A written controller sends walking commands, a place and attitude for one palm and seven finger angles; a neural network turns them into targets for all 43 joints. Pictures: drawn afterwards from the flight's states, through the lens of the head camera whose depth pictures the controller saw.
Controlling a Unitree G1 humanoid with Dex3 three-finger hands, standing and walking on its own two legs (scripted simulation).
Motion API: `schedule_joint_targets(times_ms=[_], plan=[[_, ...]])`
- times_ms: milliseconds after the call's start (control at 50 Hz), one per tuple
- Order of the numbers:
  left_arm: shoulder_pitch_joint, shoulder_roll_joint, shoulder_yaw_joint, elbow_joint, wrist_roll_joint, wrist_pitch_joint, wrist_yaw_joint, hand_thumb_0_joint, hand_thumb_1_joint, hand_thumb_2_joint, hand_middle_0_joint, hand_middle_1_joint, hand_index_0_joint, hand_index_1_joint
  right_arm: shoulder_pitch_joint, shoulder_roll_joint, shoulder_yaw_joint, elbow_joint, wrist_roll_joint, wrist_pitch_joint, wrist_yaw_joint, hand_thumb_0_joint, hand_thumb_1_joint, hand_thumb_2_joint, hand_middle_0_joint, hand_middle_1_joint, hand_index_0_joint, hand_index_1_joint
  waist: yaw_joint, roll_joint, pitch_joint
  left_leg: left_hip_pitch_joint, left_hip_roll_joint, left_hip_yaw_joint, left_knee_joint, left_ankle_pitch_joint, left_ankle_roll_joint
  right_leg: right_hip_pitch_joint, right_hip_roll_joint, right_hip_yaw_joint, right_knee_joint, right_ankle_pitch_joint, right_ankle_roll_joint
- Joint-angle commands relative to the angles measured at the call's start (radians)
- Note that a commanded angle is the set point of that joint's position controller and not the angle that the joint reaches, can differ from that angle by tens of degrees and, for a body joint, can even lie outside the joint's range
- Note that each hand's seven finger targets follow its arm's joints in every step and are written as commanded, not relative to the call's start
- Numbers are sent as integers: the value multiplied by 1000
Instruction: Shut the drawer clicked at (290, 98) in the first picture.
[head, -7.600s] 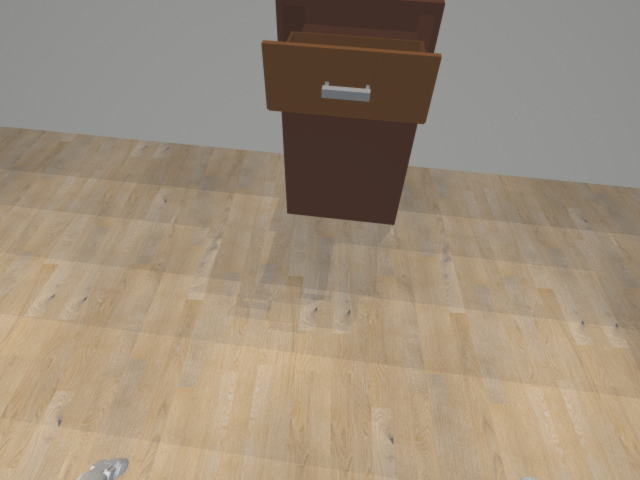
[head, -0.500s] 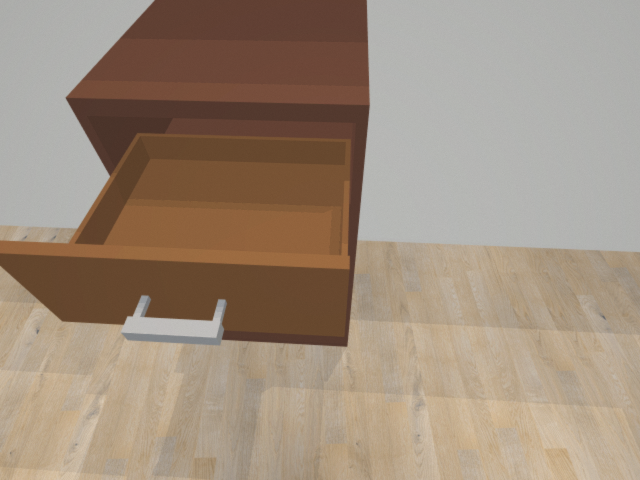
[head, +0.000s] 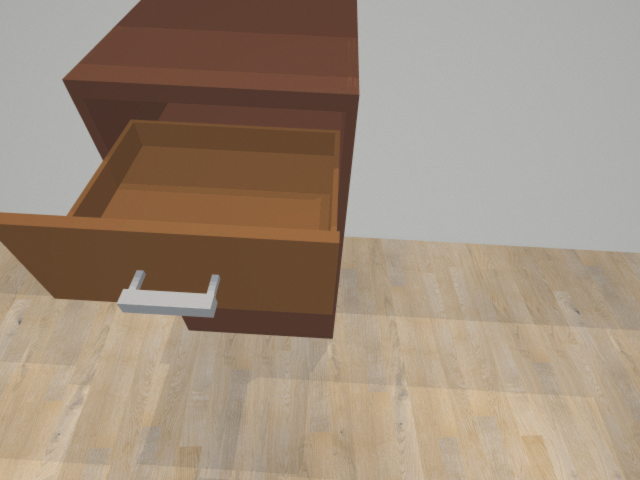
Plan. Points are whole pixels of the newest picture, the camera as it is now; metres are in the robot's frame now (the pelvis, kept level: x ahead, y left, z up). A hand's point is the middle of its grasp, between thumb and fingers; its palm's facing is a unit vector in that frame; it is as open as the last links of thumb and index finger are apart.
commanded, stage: come to a stop and stand still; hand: left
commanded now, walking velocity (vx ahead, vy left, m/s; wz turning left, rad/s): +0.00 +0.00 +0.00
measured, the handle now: (172, 290) +0.35 +0.23 +0.01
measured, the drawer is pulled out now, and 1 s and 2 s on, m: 0.29 0.29 0.29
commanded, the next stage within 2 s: look again from close up in 0.92 s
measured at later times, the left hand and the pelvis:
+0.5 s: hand out of the picture +0.01 +0.24 -0.17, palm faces -0.03 -0.97 -0.22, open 7.3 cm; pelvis -0.01 +0.05 +0.01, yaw -2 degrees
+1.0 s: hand out of the picture +0.00 +0.23 -0.17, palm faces -0.03 -0.98 -0.20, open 7.3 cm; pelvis -0.01 +0.06 +0.01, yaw -3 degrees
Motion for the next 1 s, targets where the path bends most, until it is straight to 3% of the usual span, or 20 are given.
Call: schedule_joint_targets(times_ms=[0, 60, 140, 200, 360, 500, 580, 720, 840, 900, 980], plan=[[42, 149, 27, -56, -5, -18, 6, 0, 900, 900, -200, -300, -200, -300, 10, -82, 0, -46, 6, -21, -8, 0, -900, -900, 200, 300, 200, 300, 13, 71, -54, 62, 54, -35, -90, 389, 60, 7, -120, 115, -117, 357, 2], [28, 156, 24, -46, -4, -15, 0, 0, 900, 900, -200, -300, -200, -300, -15, -92, 2, -48, 5, -17, -6, 0, -900, -900, 200, 300, 200, 300, 11, 55, -7, 29, 49, -49, -133, 255, 62, -22, -115, 129, -153, 232, 5], [36, 152, 19, -39, -3, -14, -3, 0, 900, 900, -200, -300, -200, -300, -11, -100, 5, -36, 6, -20, -3, 0, -900, -900, 200, 300, 200, 300, 12, 7, -20, 46, 50, -57, -165, 243, 68, -15, -112, 127, -165, 200, 13], [49, 142, 14, -30, -3, -12, -5, 0, 900, 900, -200, -300, -200, -300, -10, -100, 10, -22, 7, -24, -2, 0, -900, -900, 200, 300, 200, 300, 17, 15, -14, 51, 55, -64, -195, 237, 74, -12, -110, 120, -171, 183, 19], [79, 131, 9, 7, -4, -11, -4, 0, 900, 900, -200, -300, -200, -300, 9, -94, 14, 23, 13, -30, -3, 0, -900, -900, 200, 300, 200, 300, 18, -6, -12, 66, 56, -72, -223, 275, 81, 2, -118, 109, -164, 211, 30], [102, 120, 6, 37, -5, -10, -1, 0, 900, 900, -200, -300, -200, -300, 35, -91, 17, 59, 15, -36, -6, 0, -900, -900, 200, 300, 200, 300, 18, 5, -29, 103, 59, -70, -231, 361, 85, 20, -123, 99, -155, 245, 34], [110, 113, 5, 52, -6, -7, 0, 0, 900, 900, -200, -300, -200, -300, 47, -85, 19, 77, 17, -37, -9, 0, -900, -900, 200, 300, 200, 300, 18, 30, -6, 100, 60, -72, -249, 373, 85, 20, -122, 94, -156, 239, 37], [116, 88, 6, 72, -3, -3, 2, 0, 900, 900, -200, -300, -200, -300, 66, -73, 18, 93, 17, -35, -11, 0, -900, -900, 200, 300, 200, 300, 15, 27, 39, 74, 65, -86, -294, 266, 84, 3, -118, 91, -164, 188, 38], [126, 78, 6, 83, -4, -7, 4, 0, 900, 900, -200, -300, -200, -300, 87, -66, 17, 103, 18, -39, -14, 0, -900, -900, 200, 300, 200, 300, 12, -4, 14, 113, 60, -72, -269, 354, 84, 9, -123, 99, -161, 240, 38], [124, 74, 8, 86, -5, -6, 4, 0, 900, 900, -200, -300, -200, -300, 94, -63, 16, 107, 18, -40, -16, 0, -900, -900, 200, 300, 200, 300, 11, 13, 15, 120, 63, -71, -274, 377, 83, 9, -121, 96, -158, 239, 39], [130, 70, 9, 92, -4, -7, 4, 0, 900, 900, -200, -300, -200, -300, 99, -55, 18, 113, 19, -39, -15, 0, -900, -900, 200, 300, 200, 300, 13, -6, 28, 107, 57, -69, -281, 330, 83, 8, -122, 104, -169, 235, 36]])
